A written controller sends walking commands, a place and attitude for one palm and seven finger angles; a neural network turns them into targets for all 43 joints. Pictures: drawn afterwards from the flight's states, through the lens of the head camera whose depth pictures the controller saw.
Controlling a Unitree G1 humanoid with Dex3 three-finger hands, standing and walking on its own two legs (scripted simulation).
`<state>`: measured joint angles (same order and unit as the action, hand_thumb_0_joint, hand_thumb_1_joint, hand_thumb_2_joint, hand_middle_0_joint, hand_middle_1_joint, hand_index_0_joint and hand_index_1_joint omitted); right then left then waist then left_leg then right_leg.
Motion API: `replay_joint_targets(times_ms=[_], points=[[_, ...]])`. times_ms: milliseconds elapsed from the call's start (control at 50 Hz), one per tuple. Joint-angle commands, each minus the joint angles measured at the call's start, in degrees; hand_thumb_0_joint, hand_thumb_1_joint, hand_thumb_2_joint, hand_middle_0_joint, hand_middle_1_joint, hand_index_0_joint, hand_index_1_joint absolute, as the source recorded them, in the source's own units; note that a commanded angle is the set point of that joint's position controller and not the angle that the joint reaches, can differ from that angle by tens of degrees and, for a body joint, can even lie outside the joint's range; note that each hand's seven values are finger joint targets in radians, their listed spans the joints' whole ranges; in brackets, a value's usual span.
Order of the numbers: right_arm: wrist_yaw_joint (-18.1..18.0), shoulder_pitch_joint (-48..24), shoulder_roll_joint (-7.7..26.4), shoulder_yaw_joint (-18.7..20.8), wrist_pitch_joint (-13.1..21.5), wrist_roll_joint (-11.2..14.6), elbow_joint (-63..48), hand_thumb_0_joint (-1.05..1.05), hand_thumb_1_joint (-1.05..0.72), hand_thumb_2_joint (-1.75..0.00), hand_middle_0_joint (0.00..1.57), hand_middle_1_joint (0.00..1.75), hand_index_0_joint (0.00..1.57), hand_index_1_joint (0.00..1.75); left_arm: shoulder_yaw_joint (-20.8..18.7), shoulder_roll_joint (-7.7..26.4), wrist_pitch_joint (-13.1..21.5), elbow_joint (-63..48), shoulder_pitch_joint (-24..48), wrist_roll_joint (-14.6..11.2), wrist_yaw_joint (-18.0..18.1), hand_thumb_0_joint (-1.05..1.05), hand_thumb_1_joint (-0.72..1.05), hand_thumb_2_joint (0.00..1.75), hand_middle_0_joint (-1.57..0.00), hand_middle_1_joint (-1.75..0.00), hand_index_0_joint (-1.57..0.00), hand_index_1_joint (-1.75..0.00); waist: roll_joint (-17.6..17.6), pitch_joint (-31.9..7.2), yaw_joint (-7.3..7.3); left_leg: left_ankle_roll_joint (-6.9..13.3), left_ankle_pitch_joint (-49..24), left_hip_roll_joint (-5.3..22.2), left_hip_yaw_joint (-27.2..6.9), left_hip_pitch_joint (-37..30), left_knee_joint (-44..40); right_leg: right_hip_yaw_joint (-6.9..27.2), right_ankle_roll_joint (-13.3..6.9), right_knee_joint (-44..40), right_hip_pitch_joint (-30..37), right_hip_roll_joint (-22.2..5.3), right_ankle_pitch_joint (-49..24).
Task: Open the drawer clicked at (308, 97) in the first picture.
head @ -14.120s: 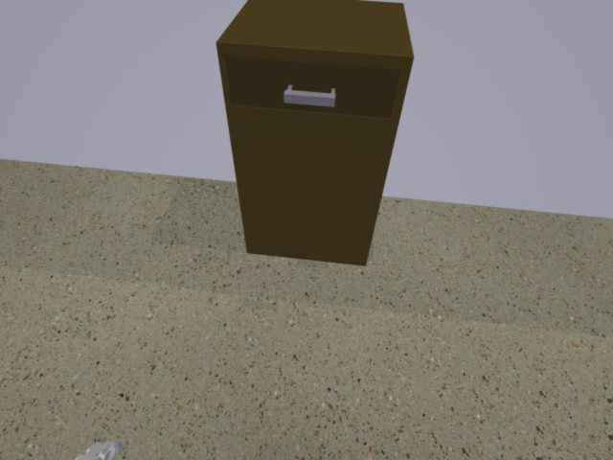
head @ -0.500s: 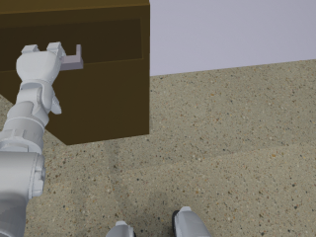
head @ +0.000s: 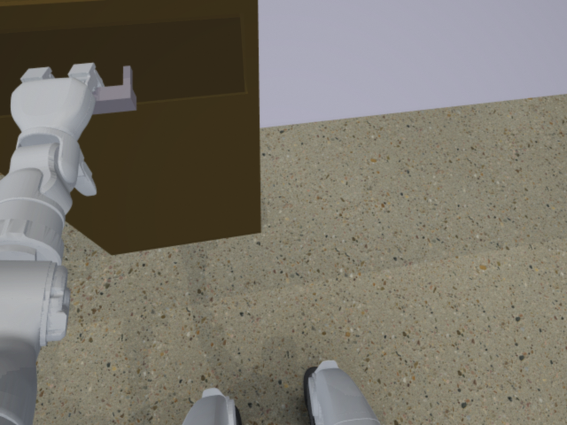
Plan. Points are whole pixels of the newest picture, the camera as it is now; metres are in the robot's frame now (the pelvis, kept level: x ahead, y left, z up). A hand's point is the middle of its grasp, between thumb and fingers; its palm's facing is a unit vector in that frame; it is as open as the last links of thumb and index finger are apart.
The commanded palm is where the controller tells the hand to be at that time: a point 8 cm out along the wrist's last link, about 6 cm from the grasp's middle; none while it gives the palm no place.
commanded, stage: close the thumb around the handle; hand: left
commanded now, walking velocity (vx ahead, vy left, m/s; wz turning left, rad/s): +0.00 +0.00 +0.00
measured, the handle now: (84, 89) +0.59 +0.23 +0.05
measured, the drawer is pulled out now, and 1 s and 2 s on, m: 0.00 0.00 0.12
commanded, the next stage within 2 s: pull the drawer open in 0.74 s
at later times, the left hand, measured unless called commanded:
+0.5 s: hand (77, 130) +0.53 +0.24 +0.03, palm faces -0.06 -0.01 -1.00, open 8.3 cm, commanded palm +0.52 +0.24 +0.08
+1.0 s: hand (78, 131) +0.53 +0.24 +0.03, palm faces -0.06 -0.01 -1.00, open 5.9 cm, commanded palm +0.50 +0.24 +0.08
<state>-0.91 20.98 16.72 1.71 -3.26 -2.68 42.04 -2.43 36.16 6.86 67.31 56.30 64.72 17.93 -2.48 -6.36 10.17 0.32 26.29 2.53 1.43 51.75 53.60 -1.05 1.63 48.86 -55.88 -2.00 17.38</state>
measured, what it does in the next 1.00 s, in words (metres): stands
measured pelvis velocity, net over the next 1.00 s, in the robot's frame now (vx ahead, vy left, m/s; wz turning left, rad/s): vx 0.01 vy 0.00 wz -0.01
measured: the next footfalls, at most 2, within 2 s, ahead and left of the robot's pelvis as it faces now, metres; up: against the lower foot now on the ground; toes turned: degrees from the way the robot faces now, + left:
none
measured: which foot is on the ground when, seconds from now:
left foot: down 0.00-1.00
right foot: down 0.00-1.00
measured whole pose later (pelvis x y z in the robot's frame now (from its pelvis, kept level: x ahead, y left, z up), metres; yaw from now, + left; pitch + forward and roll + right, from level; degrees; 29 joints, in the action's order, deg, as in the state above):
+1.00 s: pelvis +0.01 +0.00 +0.01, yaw -1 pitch +24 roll -1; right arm -0.4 20.4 16.2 1.7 -4.2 -2.6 41.2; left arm -2.3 35.0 4.7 65.2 53.8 63.7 17.3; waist -2.5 -6.5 9.8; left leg 0.5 26.5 2.7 2.0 49.3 51.8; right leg -0.4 1.9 47.0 -53.7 -1.6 17.3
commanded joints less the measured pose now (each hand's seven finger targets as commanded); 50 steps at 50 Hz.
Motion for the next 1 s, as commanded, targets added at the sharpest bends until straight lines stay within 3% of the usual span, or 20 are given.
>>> replay_joint_targets(times_ms=[0, 80, 160, 200, 260, 280, 360, 420, 460, 480, 520, 560, 620, 680, 740, 800, 860, 880, 900, 980], points=[[-0.47, 10.84, 10.18, 3.6, 0.85, 0.0, -1.15, 0.0, -0.9, -0.9, 0.2, 0.3, 0.2, 0.3, -3.33, 17.59, -2.09, -9.33, 25.86, -0.4, 3.34, 0.0, -0.5, 0.3, -0.3, -1.2, -0.3, -1.2, -4.65, -30.41, 0.04, 1.63, -23.25, -3.31, -1.05, -13.74, -5.51, -0.92, -2.44, -3.18, 20.12, 3.79, -15.41], [-0.53, 10.67, 10.28, 3.21, 0.66, 0.12, -1.05, 0.0, -0.9, -0.9, 0.2, 0.3, 0.2, 0.3, -3.17, 18.63, -3.28, -8.17, 27.16, -0.55, 3.02, 0.0, -0.33, 0.37, -0.31, -1.22, -0.31, -1.22, -4.68, -29.11, 0.43, 1.75, -22.07, -3.38, -0.92, -13.04, -5.89, -0.85, -2.31, -3.73, 20.27, 3.68, -14.76], [-0.43, 10.59, 10.47, 3.11, 0.38, 0.17, -1.3, 0.0, -0.9, -0.9, 0.2, 0.3, 0.2, 0.3, -4.27, 19.74, -3.45, -8.52, 26.17, -0.7, 2.12, 0.0, -0.11, 0.47, -0.33, -1.24, -0.33, -1.24, -4.38, -30.85, -0.31, 1.64, -23.57, -3.31, -1.16, -14.42, -6.09, -0.97, -2.49, -3.59, 21.3, 3.87, -15.59], [-0.55, 10.73, 10.12, 3.11, 0.47, 0.23, -1.7, 0.0, -0.9, -0.9, 0.2, 0.3, 0.2, 0.3, -2.58, 17.34, -3.35, -8.14, 25.35, -0.76, 1.75, 0.0, 0.0, 0.52, -0.34, -1.25, -0.34, -1.25, -3.95, -29.72, -0.03, 1.7, -22.59, -3.29, -1.08, -13.98, -6.32, -1.03, -2.34, -3.91, 20.92, 3.86, -15.02], [-0.67, 10.28, 10.48, 2.78, 0.22, 0.19, -1.71, 0.0, -0.9, -0.9, 0.2, 0.3, 0.2, 0.3, -4.67, 20.36, -2.76, -7.84, 24.55, -1.12, 1.19, 0.0, 0.17, 0.59, -0.35, -1.27, -0.35, -1.27, -2.36, -28.76, -0.53, 1.95, -21.62, -3.4, -0.76, -12.19, -6.29, -0.58, -2.34, -3.9, 22.3, 3.81, -15.37], [-0.88, 10.3, 10.28, 2.77, 0.26, 0.2, -1.86, 0.0, -0.9, -0.9, 0.2, 0.3, 0.2, 0.3, -4.44, 20.41, -2.46, -8.57, 24.25, -0.8, 1.12, 0.0, 0.23, 0.61, -0.35, -1.28, -0.35, -1.28, -3.56, -29.13, -0.83, 1.84, -22.3, -3.45, -0.8, -12.29, -6.43, -0.66, -2.35, -3.62, 22.63, 3.58, -15.98], [-0.58, 10.47, 10.12, 3.24, 0.26, 0.07, -1.97, 0.0, -0.9, -0.9, 0.2, 0.3, 0.2, 0.3, -3.95, 18.14, -1.51, -9.94, 22.9, -0.81, 1.37, 0.0, 0.45, 0.71, -0.37, -1.3, -0.37, -1.3, -4.14, -30.45, -1.05, 1.56, -25.35, -3.14, -1.03, -14.83, -5.93, -0.99, -2.57, -3.25, 21.1, 3.93, -16.75], [-0.57, 10.4, 9.86, 3.42, 0.59, 0.17, -1.65, 0.0, -0.9, -0.9, 0.2, 0.3, 0.2, 0.3, -1.69, 15.2, -1.63, -8.59, 23.81, -0.65, 2.09, 0.0, 0.62, 0.78, -0.38, -1.32, -0.38, -1.32, -3.46, -27.05, 0.12, 1.58, -22.74, -3.06, -1.04, -13.5, -6.04, -1.2, -2.4, -3.82, 19.06, 3.83, -14.49], [-0.49, 10.61, 10.49, 3.32, 0.36, 0.15, -1.43, 0.0, -0.9, -0.9, 0.2, 0.3, 0.2, 0.3, -4.28, 18.76, -1.69, -9.33, 24.85, -0.83, 2.46, 0.0, 0.73, 0.83, -0.39, -1.33, -0.39, -1.33, -2.95, -28.46, -0.47, 1.51, -22.61, -3.07, -1.39, -13.55, -6.24, -1.2, -2.53, -3.38, 19.74, 3.88, -14.24], [-0.66, 10.59, 10.08, 3.43, 0.5, 0.07, -1.47, 0.0, -0.9, -0.9, 0.2, 0.3, 0.2, 0.3, -2.29, 16.6, -1.91, -8.92, 25.43, -0.48, 2.65, 0.0, 0.79, 0.85, -0.39, -1.34, -0.39, -1.34, -4.69, -28.35, 0.18, 1.56, -23.21, -3.15, -1.13, -14.05, -6.05, -1.06, -2.49, -3.54, 19.2, 3.77, -14.69], [-0.35, 10.91, 10.21, 3.53, 0.56, -0.03, -1.13, 0.0, -0.9, -0.9, 0.2, 0.3, 0.2, 0.3, -3.18, 17.05, -2.32, -9.07, 24.41, -0.58, 2.86, 0.0, 0.9, 0.9, -0.4, -1.35, -0.4, -1.35, -5.26, -29.52, -0.49, 1.3, -25.58, -3.02, -1.29, -15.38, -5.9, -1.37, -2.58, -3.21, 19.33, 3.79, -15.88], [-0.28, 11.13, 10.06, 3.62, 0.42, -0.15, -1.11, 0.0, -0.9, -0.9, 0.2, 0.3, 0.2, 0.3, -3.17, 16.74, -2.51, -9.85, 25.62, -0.74, 2.93, 0.0, 0.9, 0.9, -0.4, -1.35, -0.4, -1.35, -5.39, -31.31, -0.29, 1.3, -27.81, -2.96, -1.23, -16.37, -5.34, -1.2, -2.53, -3.0, 19.96, 3.93, -17.54], [-0.3, 10.85, 10.14, 3.4, 0.11, 0.1, -1.14, 0.0, -0.9, -0.9, 0.2, 0.3, 0.2, 0.3, -2.77, 16.61, -3.53, -7.99, 24.29, -0.71, 2.67, 0.0, 0.9, 0.9, -0.4, -1.35, -0.4, -1.35, -3.21, -29.17, -0.2, 1.43, -25.69, -3.09, -1.19, -14.45, -5.86, -1.25, -2.38, -3.44, 20.74, 3.89, -16.86], [-0.4, 10.95, 10.07, 3.53, 0.15, 0.1, -1.04, 0.0, -0.9, -0.9, 0.2, 0.3, 0.2, 0.3, -1.87, 15.97, -3.57, -8.74, 25.98, -0.59, 2.63, 0.0, 0.9, 0.9, -0.4, -1.35, -0.4, -1.35, -4.26, -29.51, 0.39, 1.48, -25.97, -3.03, -1.24, -15.56, -6.05, -1.28, -2.43, -3.75, 20.34, 3.86, -16.88], [-0.33, 10.97, 10.19, 3.48, -0.09, 0.17, -1.12, 0.0, -0.9, -0.9, 0.2, 0.3, 0.2, 0.3, -2.87, 16.92, -3.81, -8.99, 24.74, -1.04, 2.31, 0.0, 0.9, 0.9, -0.4, -1.35, -0.4, -1.35, -4.35, -30.05, -0.31, 1.34, -26.73, -3.11, -1.1, -15.76, -6.16, -1.15, -2.37, -3.75, 21.44, 3.88, -17.86], [-0.44, 10.85, 10.16, 3.25, -0.17, 0.23, -1.02, 0.0, -0.9, -0.9, 0.2, 0.3, 0.2, 0.3, -2.14, 16.46, -3.79, -7.65, 25.17, -1.17, 2.04, 0.0, 0.9, 0.9, -0.4, -1.35, -0.4, -1.35, -3.25, -27.67, 0.42, 1.57, -24.83, -3.16, -1.03, -14.41, -6.35, -1.15, -2.3, -4.11, 20.74, 3.89, -16.91], [-0.32, 10.43, 10.21, 3.12, -0.39, 0.14, -1.64, 0.0, -0.9, -0.9, 0.2, 0.3, 0.2, 0.3, -4.39, 18.84, -3.25, -9.06, 22.43, -1.54, 1.59, 0.0, 0.9, 0.9, -0.4, -1.35, -0.4, -1.35, -3.92, -30.53, -1.51, 1.63, -26.08, -3.41, -0.66, -14.79, -6.58, -0.78, -2.54, -3.71, 24.0, 3.85, -18.81], [-0.42, 10.18, 9.96, 3.09, -0.47, 0.12, -1.83, 0.0, -0.9, -0.9, 0.2, 0.3, 0.2, 0.3, -4.21, 18.24, -3.32, -8.31, 19.53, -1.43, 1.39, 0.0, 0.9, 0.9, -0.4, -1.35, -0.4, -1.35, -3.49, -30.61, -2.1, 1.68, -26.55, -3.49, -0.47, -14.45, -6.52, -0.77, -2.47, -3.67, 24.72, 3.73, -19.38], [-0.33, 10.28, 9.77, 3.35, -0.4, 0.2, -2.13, 0.0, -0.9, -0.9, 0.2, 0.3, 0.2, 0.3, -3.15, 16.32, -3.09, -9.58, 19.49, -1.72, 1.25, 0.0, 0.9, 0.9, -0.4, -1.35, -0.4, -1.35, -3.7, -30.77, -1.67, 1.57, -27.07, -3.27, -0.42, -15.34, -6.66, -0.93, -2.38, -3.85, 24.38, 3.84, -19.81], [0.08, 9.63, 9.3, 3.86, -0.44, 0.16, -2.75, 0.0, -0.9, -0.9, 0.2, 0.3, 0.2, 0.3, -3.52, 13.9, -1.95, -13.04, 12.5, -2.26, 0.99, 0.0, 0.9, 0.9, -0.4, -1.35, -0.4, -1.35, -4.41, -32.2, -4.02, 1.38, -32.61, -2.79, -0.24, -18.25, -6.73, -1.04, -2.45, -3.89, 25.94, 3.91, -22.34]])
